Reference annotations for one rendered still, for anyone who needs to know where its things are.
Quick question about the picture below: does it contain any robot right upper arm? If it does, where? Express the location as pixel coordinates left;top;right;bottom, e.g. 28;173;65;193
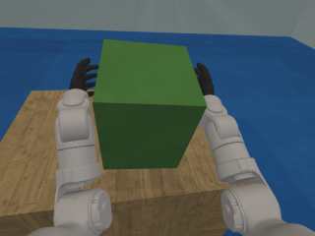
220;182;315;236

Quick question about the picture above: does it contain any robot left forearm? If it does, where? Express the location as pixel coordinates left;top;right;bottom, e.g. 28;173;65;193
53;88;101;226

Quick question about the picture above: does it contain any carton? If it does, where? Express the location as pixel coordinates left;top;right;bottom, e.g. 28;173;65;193
93;39;207;170

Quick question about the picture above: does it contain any right robot hand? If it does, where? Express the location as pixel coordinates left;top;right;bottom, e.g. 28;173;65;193
194;62;215;96

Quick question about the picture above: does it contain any pedestal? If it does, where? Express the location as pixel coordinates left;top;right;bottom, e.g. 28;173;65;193
0;88;245;236

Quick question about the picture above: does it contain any left robot hand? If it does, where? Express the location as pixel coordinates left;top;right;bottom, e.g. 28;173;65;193
69;58;99;97

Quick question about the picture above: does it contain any robot left upper arm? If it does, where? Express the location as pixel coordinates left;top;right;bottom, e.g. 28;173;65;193
27;188;113;236

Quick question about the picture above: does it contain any robot right forearm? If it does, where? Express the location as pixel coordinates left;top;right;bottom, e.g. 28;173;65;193
198;94;282;216

